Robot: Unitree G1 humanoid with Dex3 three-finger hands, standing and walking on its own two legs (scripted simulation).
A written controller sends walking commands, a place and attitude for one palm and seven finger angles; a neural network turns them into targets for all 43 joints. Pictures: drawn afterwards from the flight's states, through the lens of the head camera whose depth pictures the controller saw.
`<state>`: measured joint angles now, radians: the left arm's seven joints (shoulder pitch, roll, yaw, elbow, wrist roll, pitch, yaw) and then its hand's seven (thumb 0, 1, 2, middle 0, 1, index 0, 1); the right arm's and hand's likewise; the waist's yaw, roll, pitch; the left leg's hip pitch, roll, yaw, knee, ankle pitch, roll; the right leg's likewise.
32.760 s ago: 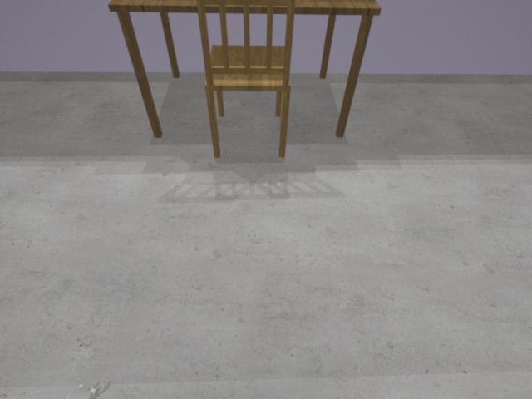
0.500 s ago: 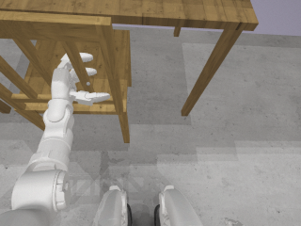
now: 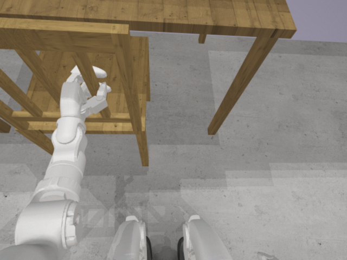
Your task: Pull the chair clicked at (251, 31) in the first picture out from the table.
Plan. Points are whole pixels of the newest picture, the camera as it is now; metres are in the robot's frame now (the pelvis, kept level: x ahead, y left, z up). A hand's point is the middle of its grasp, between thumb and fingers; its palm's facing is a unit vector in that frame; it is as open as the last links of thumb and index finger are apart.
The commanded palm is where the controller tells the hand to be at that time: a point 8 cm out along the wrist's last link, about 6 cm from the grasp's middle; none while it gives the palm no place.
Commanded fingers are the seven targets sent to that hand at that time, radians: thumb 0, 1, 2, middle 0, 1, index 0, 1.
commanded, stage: hook a spindle and tug to test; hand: left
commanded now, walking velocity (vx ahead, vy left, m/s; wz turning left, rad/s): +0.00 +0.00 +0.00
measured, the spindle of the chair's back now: (53, 88) +0.51 +0.26 +0.01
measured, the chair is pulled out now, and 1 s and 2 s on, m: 0.00 0.07 0.23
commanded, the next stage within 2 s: step backward, pulling the chair out in 0.44 s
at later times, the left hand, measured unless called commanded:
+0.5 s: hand (98, 115) +0.43 +0.15 +0.02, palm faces -0.04 -1.00 -0.01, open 5.4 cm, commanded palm +0.40 +0.18 +0.03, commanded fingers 0.00 0.90 0.90 -0.50 -1.45 -0.50 -1.45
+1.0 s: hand (102, 125) +0.40 +0.13 +0.04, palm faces -0.02 -1.00 -0.09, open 5.1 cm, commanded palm +0.38 +0.18 +0.04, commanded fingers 0.00 0.90 0.90 -0.50 -1.45 -0.50 -1.45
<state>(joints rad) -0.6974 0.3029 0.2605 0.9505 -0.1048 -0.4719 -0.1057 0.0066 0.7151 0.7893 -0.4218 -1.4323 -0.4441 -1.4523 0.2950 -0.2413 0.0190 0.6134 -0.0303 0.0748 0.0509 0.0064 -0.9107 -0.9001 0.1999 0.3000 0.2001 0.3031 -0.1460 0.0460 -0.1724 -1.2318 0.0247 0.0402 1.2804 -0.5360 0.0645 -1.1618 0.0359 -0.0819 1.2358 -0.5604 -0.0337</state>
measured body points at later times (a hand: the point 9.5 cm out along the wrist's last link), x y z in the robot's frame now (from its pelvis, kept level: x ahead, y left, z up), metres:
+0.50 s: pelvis +0.02 +0.00 +0.01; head +0.16 +0.01 +0.44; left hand +0.43 +0.20 +0.02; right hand +0.12 -0.25 -0.11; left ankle +0.03 +0.08 -0.62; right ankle +0.01 -0.11 -0.62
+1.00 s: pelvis +0.02 +0.02 +0.10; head +0.12 +0.02 +0.54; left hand +0.39 +0.18 +0.05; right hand +0.08 -0.26 -0.02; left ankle +0.03 +0.08 -0.62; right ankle +0.00 -0.10 -0.62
